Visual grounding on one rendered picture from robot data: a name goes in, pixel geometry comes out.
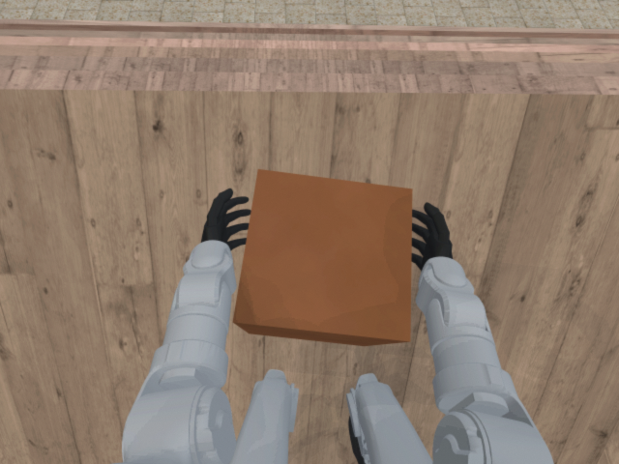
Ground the right robot thigh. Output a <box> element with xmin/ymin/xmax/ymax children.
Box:
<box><xmin>346</xmin><ymin>381</ymin><xmax>433</xmax><ymax>464</ymax></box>

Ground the right robot hand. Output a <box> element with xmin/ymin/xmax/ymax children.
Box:
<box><xmin>412</xmin><ymin>203</ymin><xmax>453</xmax><ymax>271</ymax></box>

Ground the right robot upper arm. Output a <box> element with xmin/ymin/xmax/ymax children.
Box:
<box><xmin>432</xmin><ymin>409</ymin><xmax>553</xmax><ymax>464</ymax></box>

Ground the right robot forearm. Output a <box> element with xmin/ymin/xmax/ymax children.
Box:
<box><xmin>416</xmin><ymin>256</ymin><xmax>554</xmax><ymax>464</ymax></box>

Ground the carton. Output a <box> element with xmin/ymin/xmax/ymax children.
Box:
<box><xmin>233</xmin><ymin>169</ymin><xmax>412</xmax><ymax>346</ymax></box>

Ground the left robot forearm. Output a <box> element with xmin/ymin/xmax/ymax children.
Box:
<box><xmin>122</xmin><ymin>240</ymin><xmax>237</xmax><ymax>462</ymax></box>

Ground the robot right shin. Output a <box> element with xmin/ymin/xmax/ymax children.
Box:
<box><xmin>355</xmin><ymin>373</ymin><xmax>392</xmax><ymax>464</ymax></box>

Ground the left robot upper arm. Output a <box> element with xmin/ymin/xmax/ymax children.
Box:
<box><xmin>112</xmin><ymin>384</ymin><xmax>236</xmax><ymax>464</ymax></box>

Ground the left robot hand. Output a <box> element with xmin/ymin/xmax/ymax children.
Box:
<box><xmin>201</xmin><ymin>188</ymin><xmax>251</xmax><ymax>250</ymax></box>

